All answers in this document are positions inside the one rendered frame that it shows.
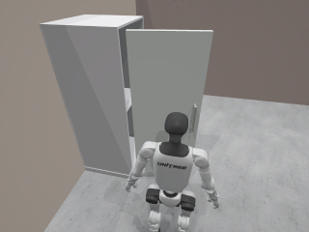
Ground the right robot thigh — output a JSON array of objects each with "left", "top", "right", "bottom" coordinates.
[{"left": 178, "top": 190, "right": 196, "bottom": 230}]

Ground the robot left upper arm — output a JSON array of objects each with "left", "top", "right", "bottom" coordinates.
[{"left": 132, "top": 141, "right": 157, "bottom": 177}]

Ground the robot left shin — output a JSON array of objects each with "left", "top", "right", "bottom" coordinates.
[{"left": 149, "top": 211, "right": 159, "bottom": 232}]

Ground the robot right upper arm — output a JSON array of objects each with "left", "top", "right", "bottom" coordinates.
[{"left": 192, "top": 148, "right": 213, "bottom": 190}]

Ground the left robot hand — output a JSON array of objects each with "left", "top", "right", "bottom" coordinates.
[{"left": 126, "top": 182, "right": 138, "bottom": 192}]

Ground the right robot hand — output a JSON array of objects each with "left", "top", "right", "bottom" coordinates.
[{"left": 206, "top": 196, "right": 220, "bottom": 209}]

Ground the fridge door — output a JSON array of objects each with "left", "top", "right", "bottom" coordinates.
[{"left": 126, "top": 29, "right": 213, "bottom": 175}]

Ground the left robot forearm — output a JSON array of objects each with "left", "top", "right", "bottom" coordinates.
[{"left": 127, "top": 164, "right": 140, "bottom": 186}]

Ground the right robot forearm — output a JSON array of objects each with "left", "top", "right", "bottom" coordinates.
[{"left": 205, "top": 177, "right": 219, "bottom": 201}]

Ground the handle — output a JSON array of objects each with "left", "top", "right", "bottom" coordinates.
[{"left": 191, "top": 103, "right": 197, "bottom": 132}]

